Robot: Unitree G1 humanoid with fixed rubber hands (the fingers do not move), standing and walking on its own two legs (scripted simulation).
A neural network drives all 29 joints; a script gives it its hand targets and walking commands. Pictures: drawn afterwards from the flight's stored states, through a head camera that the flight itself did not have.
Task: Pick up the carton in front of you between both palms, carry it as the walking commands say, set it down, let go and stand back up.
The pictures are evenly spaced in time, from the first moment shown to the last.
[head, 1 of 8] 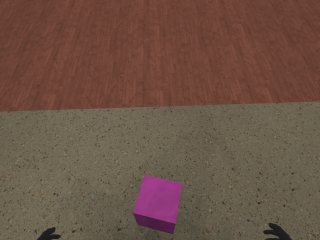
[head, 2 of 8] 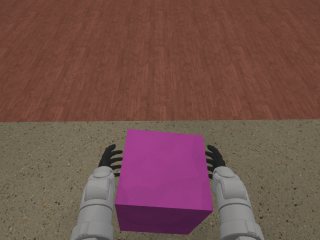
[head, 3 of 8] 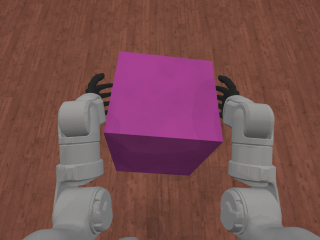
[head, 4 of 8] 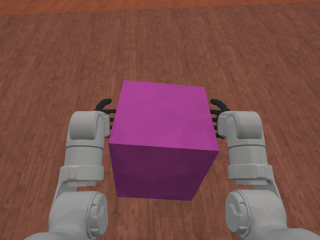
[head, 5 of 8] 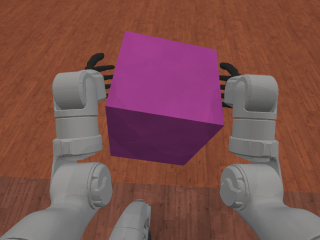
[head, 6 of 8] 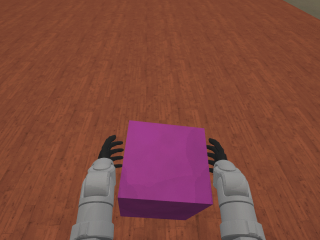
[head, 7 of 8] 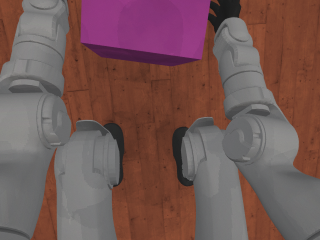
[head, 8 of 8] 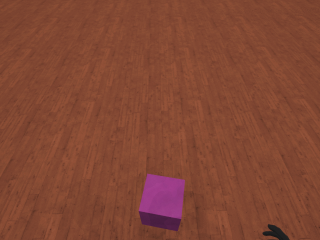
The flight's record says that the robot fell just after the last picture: no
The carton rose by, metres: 1.25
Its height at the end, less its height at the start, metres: +0.50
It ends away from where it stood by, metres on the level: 5.85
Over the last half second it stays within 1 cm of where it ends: yes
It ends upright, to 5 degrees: yes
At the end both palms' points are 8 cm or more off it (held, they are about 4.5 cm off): yes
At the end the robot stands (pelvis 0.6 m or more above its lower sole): yes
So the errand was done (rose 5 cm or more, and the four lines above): yes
